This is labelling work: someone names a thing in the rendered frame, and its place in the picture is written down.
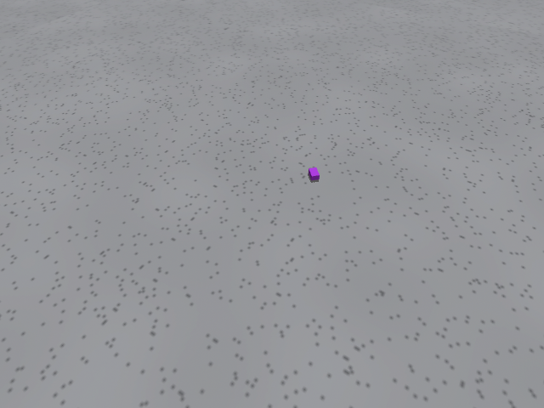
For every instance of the small box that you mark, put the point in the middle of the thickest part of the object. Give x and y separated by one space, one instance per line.
313 173

